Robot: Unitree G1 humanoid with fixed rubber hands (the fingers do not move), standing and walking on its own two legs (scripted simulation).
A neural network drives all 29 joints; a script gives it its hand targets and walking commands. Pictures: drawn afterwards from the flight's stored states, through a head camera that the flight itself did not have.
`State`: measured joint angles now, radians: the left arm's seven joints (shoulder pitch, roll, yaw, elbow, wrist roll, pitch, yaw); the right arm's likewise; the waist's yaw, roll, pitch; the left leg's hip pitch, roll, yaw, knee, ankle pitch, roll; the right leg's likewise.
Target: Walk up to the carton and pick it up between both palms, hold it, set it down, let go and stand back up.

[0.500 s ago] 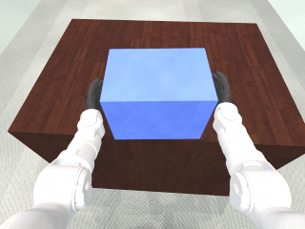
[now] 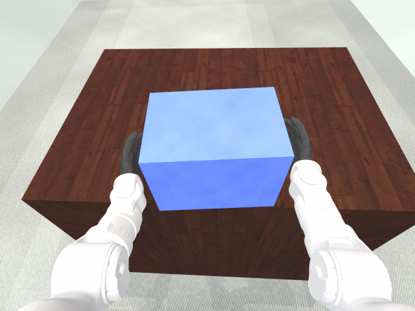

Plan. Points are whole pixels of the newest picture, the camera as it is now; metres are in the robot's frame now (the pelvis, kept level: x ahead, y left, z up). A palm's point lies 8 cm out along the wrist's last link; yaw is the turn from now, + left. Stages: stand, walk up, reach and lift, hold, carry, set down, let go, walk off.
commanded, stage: reach and lift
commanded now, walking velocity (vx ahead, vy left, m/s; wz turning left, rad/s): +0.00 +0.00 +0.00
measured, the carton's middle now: (214, 151) +0.44 -0.04 +0.04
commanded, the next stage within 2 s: none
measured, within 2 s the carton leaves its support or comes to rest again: leaves its support in 0.22 s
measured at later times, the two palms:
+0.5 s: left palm (129, 175) +0.38 +0.14 +0.06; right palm (305, 164) +0.37 -0.21 +0.07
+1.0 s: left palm (128, 176) +0.38 +0.14 +0.05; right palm (304, 162) +0.37 -0.21 +0.07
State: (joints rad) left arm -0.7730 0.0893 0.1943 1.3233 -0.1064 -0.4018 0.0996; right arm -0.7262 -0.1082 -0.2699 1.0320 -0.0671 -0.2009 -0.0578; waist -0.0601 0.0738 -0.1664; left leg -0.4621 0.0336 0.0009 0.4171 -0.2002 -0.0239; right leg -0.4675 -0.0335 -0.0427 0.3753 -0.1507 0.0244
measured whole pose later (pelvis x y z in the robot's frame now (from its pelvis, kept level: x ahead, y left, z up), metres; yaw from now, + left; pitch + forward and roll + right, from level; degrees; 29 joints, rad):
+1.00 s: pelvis -0.03 +0.00 -0.01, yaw -1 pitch +19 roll -1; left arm -0.73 0.11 0.02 1.18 -0.22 -0.32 0.16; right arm -0.74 -0.16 -0.14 1.12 0.03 -0.28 -0.09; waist -0.03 0.05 -0.29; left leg -0.63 0.05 0.00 0.49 -0.18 -0.03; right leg -0.63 -0.02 -0.04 0.41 -0.11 0.01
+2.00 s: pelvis -0.03 +0.00 +0.01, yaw +1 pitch -5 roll -1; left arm -0.59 0.04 0.25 0.29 0.16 0.56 0.08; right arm -0.67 -0.11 -0.11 0.62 0.18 0.29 -0.15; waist -0.08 -0.04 -0.02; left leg -0.11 0.04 -0.02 0.38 -0.18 -0.02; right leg -0.09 -0.03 -0.06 0.30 -0.12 0.02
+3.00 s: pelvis -0.03 -0.01 +0.01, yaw +2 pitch -7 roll -1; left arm -0.67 0.05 0.34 0.25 0.22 0.70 0.02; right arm -0.81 -0.11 -0.08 0.60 0.21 0.44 -0.20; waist -0.09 -0.01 -0.03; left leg -0.06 0.04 -0.04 0.35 -0.18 -0.03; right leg -0.04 -0.02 -0.08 0.28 -0.12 0.02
